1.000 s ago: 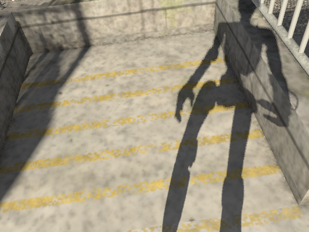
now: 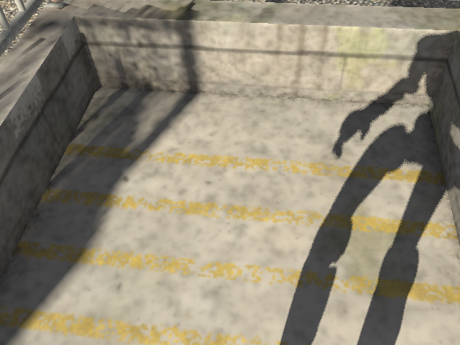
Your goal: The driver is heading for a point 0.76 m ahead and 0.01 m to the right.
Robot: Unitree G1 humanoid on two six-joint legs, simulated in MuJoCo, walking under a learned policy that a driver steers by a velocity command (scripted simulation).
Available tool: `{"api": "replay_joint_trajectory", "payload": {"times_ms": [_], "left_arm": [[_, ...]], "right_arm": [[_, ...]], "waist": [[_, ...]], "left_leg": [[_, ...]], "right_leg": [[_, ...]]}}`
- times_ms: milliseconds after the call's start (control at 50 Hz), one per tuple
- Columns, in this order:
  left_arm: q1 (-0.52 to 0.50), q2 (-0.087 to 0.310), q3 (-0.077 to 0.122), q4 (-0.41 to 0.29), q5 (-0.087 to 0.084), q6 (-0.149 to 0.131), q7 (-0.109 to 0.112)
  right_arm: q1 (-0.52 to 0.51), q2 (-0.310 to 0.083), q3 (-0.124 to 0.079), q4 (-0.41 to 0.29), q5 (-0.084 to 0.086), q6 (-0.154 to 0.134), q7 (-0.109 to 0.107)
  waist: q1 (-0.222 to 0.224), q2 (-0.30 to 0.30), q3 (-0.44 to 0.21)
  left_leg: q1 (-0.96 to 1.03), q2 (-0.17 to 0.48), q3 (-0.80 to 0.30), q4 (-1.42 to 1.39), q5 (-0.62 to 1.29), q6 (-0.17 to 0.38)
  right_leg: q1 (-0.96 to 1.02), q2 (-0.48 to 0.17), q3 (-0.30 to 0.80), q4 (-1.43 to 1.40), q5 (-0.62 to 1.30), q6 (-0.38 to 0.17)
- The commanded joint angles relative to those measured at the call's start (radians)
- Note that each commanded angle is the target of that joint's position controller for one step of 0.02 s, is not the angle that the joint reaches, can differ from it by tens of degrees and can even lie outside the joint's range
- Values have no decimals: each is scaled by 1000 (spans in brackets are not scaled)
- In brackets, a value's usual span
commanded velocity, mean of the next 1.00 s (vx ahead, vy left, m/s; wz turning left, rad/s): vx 0.50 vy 0.00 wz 0.01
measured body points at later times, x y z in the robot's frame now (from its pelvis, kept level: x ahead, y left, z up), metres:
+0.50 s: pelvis +0.26 +0.07 +0.00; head +0.29 +0.09 +0.44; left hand +0.23 +0.33 -0.15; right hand +0.44 -0.15 -0.12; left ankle +0.28 +0.13 -0.74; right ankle +0.21 -0.08 -0.65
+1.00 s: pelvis +0.53 +0.07 -0.02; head +0.56 +0.07 +0.43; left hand +0.67 +0.33 -0.14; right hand +0.56 -0.18 -0.16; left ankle +0.38 +0.19 -0.63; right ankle +0.58 +0.03 -0.74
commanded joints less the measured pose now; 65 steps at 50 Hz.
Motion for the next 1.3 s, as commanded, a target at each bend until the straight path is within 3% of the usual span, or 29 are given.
{"api": "replay_joint_trajectory", "payload": {"times_ms": [20,160,260,300,320,340,360,380,400,420,440,480,500,620,760,820,860,880,900,920,940,960,980,1000,1020,1060,1120,1200,1300], "left_arm": [[64,104,29,-19,-13,-32,-4],[128,116,38,31,-11,-29,-7],[202,155,48,75,-10,-7,6],[220,181,51,92,-8,8,12],[236,186,48,103,-8,16,13],[234,175,39,104,-12,21,11],[251,100,15,66,-29,18,1],[277,61,10,29,-38,17,-11],[159,158,36,21,-25,20,-5],[107,120,27,12,-42,11,-8],[126,100,22,31,-44,8,-12],[195,86,26,78,-10,39,-20],[211,78,28,92,-5,52,-26],[47,46,33,56,-10,67,-48],[-171,10,6,-24,0,57,-67],[-151,25,10,-31,1,58,-65],[-38,54,24,-5,4,59,-56],[62,81,39,23,7,53,-50],[214,127,63,66,18,46,-39],[259,242,96,72,20,49,-22],[223,287,106,55,-10,58,-26],[183,247,100,62,-29,64,-20],[133,194,87,61,-31,63,-15],[87,150,75,58,-26,59,-13],[50,124,64,52,-31,50,-7],[45,116,55,53,-32,24,-11],[86,143,56,73,-27,12,-15],[118,123,42,89,-27,27,-6],[129,121,33,113,-13,39,12]], "right_arm": [[3,-21,-1,-67,-7,12,21],[-231,11,26,-147,-2,5,48],[-335,0,32,-195,-13,4,53],[-287,-12,25,-186,-21,3,41],[-195,-23,17,-159,-26,-4,33],[-18,-40,3,-96,-35,-17,19],[127,-119,-19,-63,-51,-23,0],[135,-204,-37,-65,-13,-17,-11],[116,-190,-37,-72,5,-10,-24],[61,-139,-23,-54,4,-19,-33],[26,-82,-6,-40,2,-31,-34],[-37,-21,16,-28,6,-54,-34],[-31,-10,20,-22,6,-67,-33],[40,-19,18,35,13,-95,-34],[140,-25,25,100,13,-91,-57],[143,-58,22,116,8,-79,-69],[119,-92,14,114,3,-66,-77],[110,-105,10,107,1,-57,-76],[79,-111,9,89,6,-55,-70],[106,-15,29,40,13,-64,-56],[67,-31,23,-18,18,-73,-41],[-29,-50,23,-34,8,-86,-36],[-38,-50,26,-44,18,-99,-32],[-23,-46,24,-30,16,-98,-34],[1,-39,26,-21,1,-80,-36],[50,-15,30,-7,-13,-40,-34],[20,6,34,-20,-5,-23,-31],[-98,11,43,-51,6,-20,-30],[-117,-11,43,-38,8,-34,-44]], "waist": [[6,-140,-26],[45,-127,29],[69,-128,50],[41,-148,5],[2,-146,-50],[-77,-106,-142],[-123,22,-279],[-82,200,-388],[-118,21,-319],[-88,-2,-185],[-40,-33,-99],[26,3,-46],[32,10,-45],[17,12,41],[-35,6,81],[-5,31,42],[53,61,-31],[97,59,-91],[181,6,-163],[150,-178,-247],[121,-229,-311],[124,-91,-174],[86,-47,-72],[34,7,-8],[-1,7,13],[-31,-18,-18],[-26,-69,-42],[30,-128,-54],[54,-133,-53]], "left_leg": [[-169,65,-31,16,76,-15],[-192,74,50,-293,305,-24],[-127,38,140,-466,197,39],[-12,-29,176,-502,84,81],[113,-68,168,-537,58,108],[354,-83,140,-622,118,137],[688,151,-157,-660,-31,203],[853,440,-653,-791,51,304],[774,417,-550,-800,224,287],[640,376,-367,-801,351,263],[506,321,-249,-833,424,207],[370,249,-111,-890,431,136],[346,238,-82,-911,451,127],[380,207,73,-999,447,84],[517,227,201,-959,663,58],[599,247,247,-825,1019,38],[614,260,267,-623,1237,37],[573,263,265,-454,1190,45],[425,237,277,-196,972,28],[95,118,275,158,236,-9],[-204,-65,79,388,-225,-37],[-303,28,-27,356,-111,-28],[-275,66,-15,264,-25,-29],[-216,96,-9,171,3,-37],[-146,108,-2,118,8,-56],[-50,101,22,55,8,-84],[-42,77,61,-83,96,-97],[-40,57,83,-303,239,-83],[23,21,69,-475,235,-39]], "right_leg": [[130,-280,212,-237,154,-112],[162,-245,-11,-255,272,-93],[283,-284,-87,-179,453,-69],[320,-289,-123,-28,779,-59],[307,-291,-128,109,871,-60],[208,-268,-149,311,787,-44],[-83,-219,-153,612,390,-15],[-373,-33,-82,944,-364,26],[-441,-54,77,996,-282,15],[-447,-83,116,958,-213,3],[-392,-112,126,856,-177,-5],[-286,-125,136,758,-138,0],[-261,-113,134,750,-119,1],[-437,-109,128,609,98,14],[-426,-72,-11,286,189,-22],[-333,-4,-69,234,72,-77],[-198,59,-91,227,-44,-127],[-72,82,-71,188,-78,-157],[153,53,12,89,-66,-205],[420,-224,398,70,-85,-305],[552,-369,874,-85,-28,-444],[462,-341,714,-118,-23,-399],[318,-310,599,-143,43,-352],[202,-253,505,-160,149,-298],[121,-210,411,-162,327,-270],[57,-169,295,-139,657,-249],[59,-116,197,-113,881,-200],[127,-87,160,-94,869,-122],[227,-143,207,-14,851,-114]]}}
